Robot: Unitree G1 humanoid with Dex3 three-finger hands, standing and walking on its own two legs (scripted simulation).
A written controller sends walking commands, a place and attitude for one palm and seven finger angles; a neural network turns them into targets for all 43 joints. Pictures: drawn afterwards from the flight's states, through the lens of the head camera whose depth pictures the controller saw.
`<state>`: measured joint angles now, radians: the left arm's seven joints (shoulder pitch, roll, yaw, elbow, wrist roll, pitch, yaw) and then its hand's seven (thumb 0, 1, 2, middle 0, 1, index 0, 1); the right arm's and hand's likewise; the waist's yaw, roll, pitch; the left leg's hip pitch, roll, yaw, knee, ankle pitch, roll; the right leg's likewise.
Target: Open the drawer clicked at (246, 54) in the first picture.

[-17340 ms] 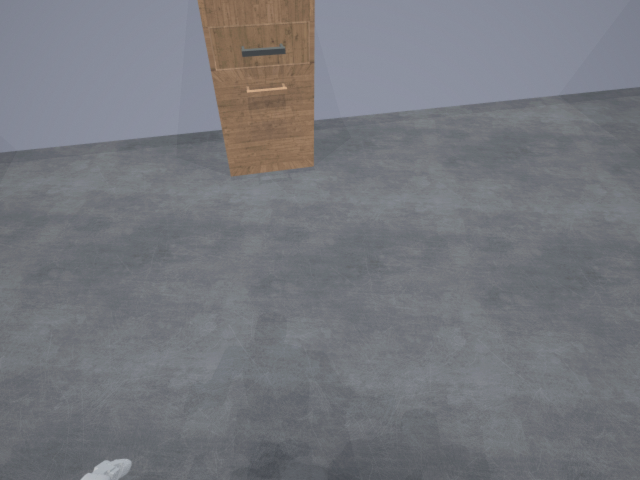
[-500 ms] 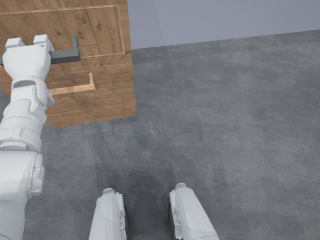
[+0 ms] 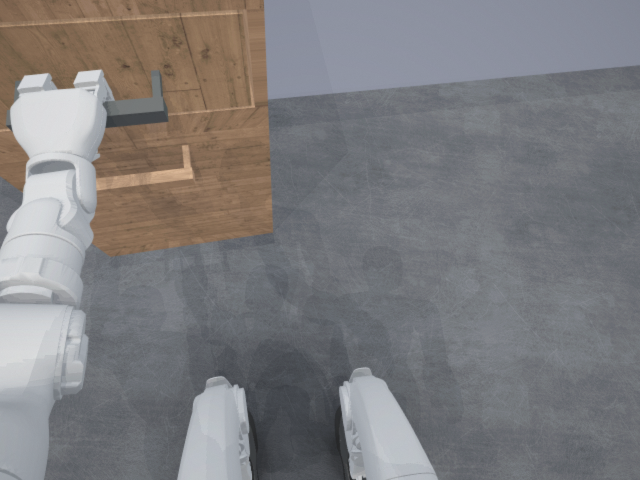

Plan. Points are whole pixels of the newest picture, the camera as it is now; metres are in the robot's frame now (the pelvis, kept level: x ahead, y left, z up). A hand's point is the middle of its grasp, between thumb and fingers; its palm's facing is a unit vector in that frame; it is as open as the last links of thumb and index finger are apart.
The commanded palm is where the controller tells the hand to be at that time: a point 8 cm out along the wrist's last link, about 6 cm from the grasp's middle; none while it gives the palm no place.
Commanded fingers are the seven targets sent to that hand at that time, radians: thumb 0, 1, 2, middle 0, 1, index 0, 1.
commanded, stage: close the thumb around the handle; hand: left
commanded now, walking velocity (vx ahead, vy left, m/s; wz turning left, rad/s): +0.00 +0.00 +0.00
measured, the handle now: (91, 100) +0.58 +0.24 +0.00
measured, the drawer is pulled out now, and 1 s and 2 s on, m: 0.00 0.06 0.17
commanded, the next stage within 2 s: pull the drawer open in 0.02 s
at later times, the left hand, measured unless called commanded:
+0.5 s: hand (85, 158) +0.51 +0.25 -0.02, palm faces -0.04 -0.04 -1.00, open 5.4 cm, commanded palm +0.48 +0.23 +0.03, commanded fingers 0.00 0.90 0.90 -0.40 -1.35 -0.40 -1.35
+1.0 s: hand (85, 195) +0.46 +0.24 -0.02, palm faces -0.04 -0.05 -1.00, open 5.4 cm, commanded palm +0.42 +0.23 +0.03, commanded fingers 0.00 0.90 0.90 -0.40 -1.35 -0.40 -1.35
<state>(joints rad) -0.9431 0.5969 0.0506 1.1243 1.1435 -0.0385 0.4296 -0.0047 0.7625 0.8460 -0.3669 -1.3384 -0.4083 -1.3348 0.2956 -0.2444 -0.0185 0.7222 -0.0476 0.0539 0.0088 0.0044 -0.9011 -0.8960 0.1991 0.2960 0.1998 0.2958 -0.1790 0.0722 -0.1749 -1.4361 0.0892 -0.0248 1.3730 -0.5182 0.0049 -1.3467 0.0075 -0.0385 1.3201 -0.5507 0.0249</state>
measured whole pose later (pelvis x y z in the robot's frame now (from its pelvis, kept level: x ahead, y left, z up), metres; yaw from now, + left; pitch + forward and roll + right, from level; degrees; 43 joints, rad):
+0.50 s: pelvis +0.02 +0.00 +0.02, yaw -1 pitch +32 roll -4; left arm -0.76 0.54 0.06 0.98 1.11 -0.05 0.44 0.00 0.78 0.80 -0.30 -1.35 -0.37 -1.35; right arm 0.30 -0.24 -0.05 0.72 -0.05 0.07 0.01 0.01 -0.90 -0.90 0.20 0.30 0.20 0.30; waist -0.14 0.07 -0.18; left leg -1.32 0.09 0.01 1.30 -0.54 0.01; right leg -1.25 0.01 -0.01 1.25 -0.56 0.03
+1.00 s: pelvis +0.05 +0.01 +0.04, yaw +0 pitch +29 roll -3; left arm -0.50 0.40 0.02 0.83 1.12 -0.03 0.53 0.01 0.77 0.80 -0.30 -1.35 -0.39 -1.35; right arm 0.24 -0.23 -0.07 0.70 -0.06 0.09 0.02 0.00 -0.90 -0.90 0.20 0.30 0.20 0.30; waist -0.08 0.04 -0.20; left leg -1.15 0.08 0.02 1.19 -0.55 0.01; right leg -1.08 0.00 0.00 1.15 -0.56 0.03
